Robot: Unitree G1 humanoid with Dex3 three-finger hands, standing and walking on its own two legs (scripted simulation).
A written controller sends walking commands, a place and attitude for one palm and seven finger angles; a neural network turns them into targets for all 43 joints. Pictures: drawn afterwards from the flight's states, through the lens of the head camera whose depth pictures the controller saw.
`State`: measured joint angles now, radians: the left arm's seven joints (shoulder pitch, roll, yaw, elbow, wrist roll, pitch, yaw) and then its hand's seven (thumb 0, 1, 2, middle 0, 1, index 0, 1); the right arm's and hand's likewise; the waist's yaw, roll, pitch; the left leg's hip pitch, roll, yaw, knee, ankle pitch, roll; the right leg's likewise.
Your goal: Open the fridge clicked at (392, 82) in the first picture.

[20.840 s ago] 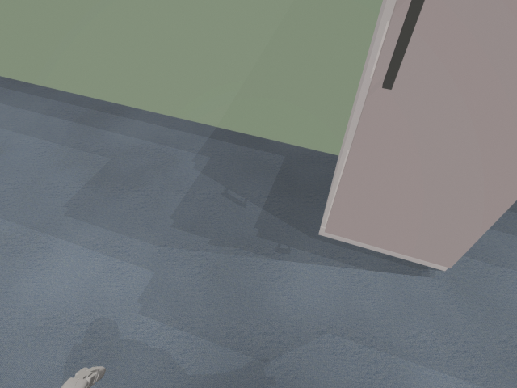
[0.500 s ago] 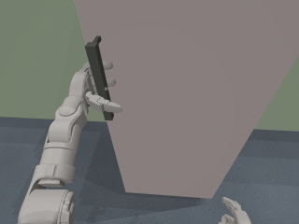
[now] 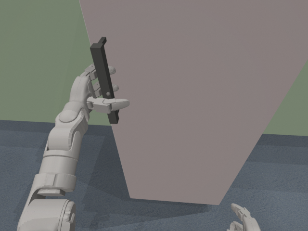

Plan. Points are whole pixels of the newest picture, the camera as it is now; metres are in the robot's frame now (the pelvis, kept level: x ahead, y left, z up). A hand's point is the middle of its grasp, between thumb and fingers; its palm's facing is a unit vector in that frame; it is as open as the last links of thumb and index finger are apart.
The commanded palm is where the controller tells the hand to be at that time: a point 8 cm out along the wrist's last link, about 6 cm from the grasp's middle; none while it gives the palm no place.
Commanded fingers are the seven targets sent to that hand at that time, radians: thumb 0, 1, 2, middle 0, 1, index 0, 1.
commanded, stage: grip the handle and tug to test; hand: left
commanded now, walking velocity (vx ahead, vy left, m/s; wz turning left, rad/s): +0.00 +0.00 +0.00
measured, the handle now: (109, 84) +0.44 +0.16 +0.18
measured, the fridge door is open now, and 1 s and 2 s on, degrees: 0 0 19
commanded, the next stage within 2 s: pull the door a little, standing still in 1.10 s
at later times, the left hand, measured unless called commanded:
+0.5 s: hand (113, 92) +0.39 +0.14 +0.19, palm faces +0.01 -1.00 +0.00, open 5.4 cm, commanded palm +0.36 +0.19 +0.19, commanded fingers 0.00 0.90 0.90 -0.45 -1.40 -0.45 -1.40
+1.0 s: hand (113, 92) +0.39 +0.13 +0.19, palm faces +0.00 -1.00 -0.01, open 5.6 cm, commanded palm +0.34 +0.19 +0.19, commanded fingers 0.00 0.90 0.90 -0.45 -1.40 -0.45 -1.40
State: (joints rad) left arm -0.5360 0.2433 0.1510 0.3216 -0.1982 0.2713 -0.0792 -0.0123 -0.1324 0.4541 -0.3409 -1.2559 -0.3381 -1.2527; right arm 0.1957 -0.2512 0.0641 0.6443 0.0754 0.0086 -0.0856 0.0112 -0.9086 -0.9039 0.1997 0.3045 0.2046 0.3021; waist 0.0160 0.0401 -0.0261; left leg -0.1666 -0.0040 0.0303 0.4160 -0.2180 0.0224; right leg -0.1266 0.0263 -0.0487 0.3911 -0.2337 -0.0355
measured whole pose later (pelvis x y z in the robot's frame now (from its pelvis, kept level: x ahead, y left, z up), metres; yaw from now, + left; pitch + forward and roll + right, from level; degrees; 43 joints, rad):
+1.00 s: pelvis +0.02 +0.00 +0.00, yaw -2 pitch -1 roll +0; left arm -0.39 0.24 0.20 0.14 -0.20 0.32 -0.06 0.00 0.75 0.79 -0.39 -1.40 -0.34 -1.40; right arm 0.19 -0.25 0.06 0.60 0.07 0.04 -0.06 0.01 -0.91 -0.90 0.20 0.30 0.20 0.30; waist -0.01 0.05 -0.06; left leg -0.13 0.01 0.07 0.39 -0.24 0.01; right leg -0.11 0.04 -0.01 0.38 -0.25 -0.04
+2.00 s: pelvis -0.05 +0.00 +0.00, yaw -2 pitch -1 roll +0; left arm 0.12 0.25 0.00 -0.38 -0.04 -0.05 0.11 -0.11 0.61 0.67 -0.43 -1.40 -0.20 -1.31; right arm 0.20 -0.21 0.03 0.55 0.00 0.10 -0.07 0.01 -0.91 -0.90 0.20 0.30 0.20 0.30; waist -0.06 0.05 0.01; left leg -0.27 -0.01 0.03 0.41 -0.13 0.02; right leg -0.26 0.03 -0.03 0.43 -0.16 -0.02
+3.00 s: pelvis -0.09 -0.31 -0.03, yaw +43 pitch +2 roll +0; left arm -0.06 0.24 -0.02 -0.57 0.00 -0.08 0.06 -0.11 0.57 0.82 -0.46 -1.40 -0.21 -1.31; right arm 0.06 -0.21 -0.05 0.54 0.00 -0.10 -0.07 0.01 -0.91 -0.90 0.20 0.30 0.20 0.30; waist -0.05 -0.04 0.20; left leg -0.25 0.01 0.13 0.62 -0.35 0.02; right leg -0.45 -0.05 -0.25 0.69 -0.26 -0.07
